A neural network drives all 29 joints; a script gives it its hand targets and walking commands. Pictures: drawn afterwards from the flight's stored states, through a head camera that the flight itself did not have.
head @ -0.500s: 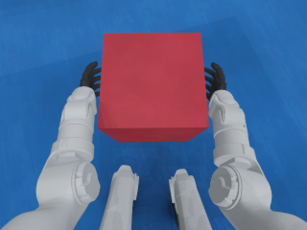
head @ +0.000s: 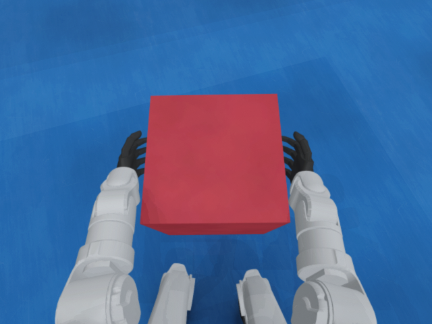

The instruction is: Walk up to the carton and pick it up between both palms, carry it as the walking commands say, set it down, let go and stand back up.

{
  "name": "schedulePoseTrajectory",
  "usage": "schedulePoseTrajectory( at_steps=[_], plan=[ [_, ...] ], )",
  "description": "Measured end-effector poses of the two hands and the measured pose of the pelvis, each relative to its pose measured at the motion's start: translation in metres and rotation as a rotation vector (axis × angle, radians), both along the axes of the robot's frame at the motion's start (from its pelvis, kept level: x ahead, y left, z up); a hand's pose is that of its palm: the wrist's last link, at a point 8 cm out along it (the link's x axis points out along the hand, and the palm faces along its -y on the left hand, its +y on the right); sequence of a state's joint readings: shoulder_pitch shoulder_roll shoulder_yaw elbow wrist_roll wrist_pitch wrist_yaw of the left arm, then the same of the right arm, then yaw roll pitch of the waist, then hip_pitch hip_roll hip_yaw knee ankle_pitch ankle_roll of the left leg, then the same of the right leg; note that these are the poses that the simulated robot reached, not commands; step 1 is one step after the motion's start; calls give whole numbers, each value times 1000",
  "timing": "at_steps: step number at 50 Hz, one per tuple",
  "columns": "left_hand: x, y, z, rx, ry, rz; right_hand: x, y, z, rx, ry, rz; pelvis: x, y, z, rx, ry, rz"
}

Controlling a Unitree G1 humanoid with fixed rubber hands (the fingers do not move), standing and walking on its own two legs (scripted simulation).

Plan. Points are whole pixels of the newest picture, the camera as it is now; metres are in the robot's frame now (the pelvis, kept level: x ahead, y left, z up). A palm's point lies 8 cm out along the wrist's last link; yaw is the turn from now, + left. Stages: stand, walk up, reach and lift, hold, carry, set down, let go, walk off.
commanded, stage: reach and lift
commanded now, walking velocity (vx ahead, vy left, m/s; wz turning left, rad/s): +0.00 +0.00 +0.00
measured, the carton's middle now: (215, 174) +0.43 +0.01 -0.13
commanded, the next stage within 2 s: none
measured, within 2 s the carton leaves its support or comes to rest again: neither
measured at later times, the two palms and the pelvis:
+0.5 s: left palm (117, 166) +0.39 +0.18 +0.01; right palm (321, 170) +0.39 -0.15 +0.03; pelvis +0.01 +0.00 +0.06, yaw +1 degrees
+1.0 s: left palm (101, 163) +0.37 +0.18 +0.08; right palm (347, 168) +0.37 -0.16 +0.09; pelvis +0.03 +0.00 +0.11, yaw +1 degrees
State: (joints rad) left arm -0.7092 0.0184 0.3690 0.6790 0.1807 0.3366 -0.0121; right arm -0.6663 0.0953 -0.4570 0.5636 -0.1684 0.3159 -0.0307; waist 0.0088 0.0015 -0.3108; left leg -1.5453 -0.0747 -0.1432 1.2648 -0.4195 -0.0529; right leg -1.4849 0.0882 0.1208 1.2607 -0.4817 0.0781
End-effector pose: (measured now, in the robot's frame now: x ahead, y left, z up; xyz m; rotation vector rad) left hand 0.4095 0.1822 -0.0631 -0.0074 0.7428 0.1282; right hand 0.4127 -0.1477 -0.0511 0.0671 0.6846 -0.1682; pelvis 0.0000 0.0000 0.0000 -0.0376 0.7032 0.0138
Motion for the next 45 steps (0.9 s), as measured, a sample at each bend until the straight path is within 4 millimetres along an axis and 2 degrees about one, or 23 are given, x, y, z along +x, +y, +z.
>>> schedulePoseTrajectory(
  at_steps=[18, 33, 45],
  plan=[
    [-15, -6, 53, -9, -2, -9, -18, -6, 55, -11, -3, -5, -1, -1, 43, 10, -116, -1],
    [-26, -5, 98, 1, 14, -16, -29, -6, 100, -28, 13, 12, 15, 0, 82, 19, -213, 8],
    [-38, -7, 129, 7, 8, -17, -41, -8, 130, -32, 7, 19, 24, 1, 105, 27, -301, 8]
  ],
)
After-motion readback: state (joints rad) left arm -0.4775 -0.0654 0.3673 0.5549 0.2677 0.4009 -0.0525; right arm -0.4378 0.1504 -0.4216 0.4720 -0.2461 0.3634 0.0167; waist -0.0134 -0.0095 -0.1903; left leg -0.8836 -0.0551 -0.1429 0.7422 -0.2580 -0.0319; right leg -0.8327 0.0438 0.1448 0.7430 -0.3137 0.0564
